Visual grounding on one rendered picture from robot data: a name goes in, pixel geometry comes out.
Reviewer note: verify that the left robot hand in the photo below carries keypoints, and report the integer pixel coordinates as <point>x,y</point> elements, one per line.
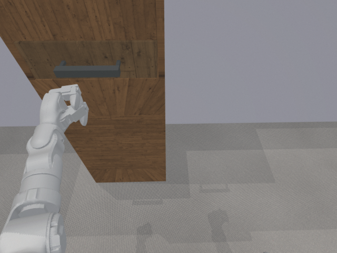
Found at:
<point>54,110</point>

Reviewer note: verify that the handle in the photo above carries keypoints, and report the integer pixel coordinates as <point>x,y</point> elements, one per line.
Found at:
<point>88,71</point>

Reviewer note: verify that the robot left forearm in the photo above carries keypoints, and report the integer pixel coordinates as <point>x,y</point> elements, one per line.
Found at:
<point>40,186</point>

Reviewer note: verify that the cabinet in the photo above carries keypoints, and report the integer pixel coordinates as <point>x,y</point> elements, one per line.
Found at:
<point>124,138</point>

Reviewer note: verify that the drawer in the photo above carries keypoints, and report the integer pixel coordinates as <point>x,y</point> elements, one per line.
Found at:
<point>138,57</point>

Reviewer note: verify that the robot left upper arm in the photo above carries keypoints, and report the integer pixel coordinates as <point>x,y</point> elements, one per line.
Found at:
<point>42,233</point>

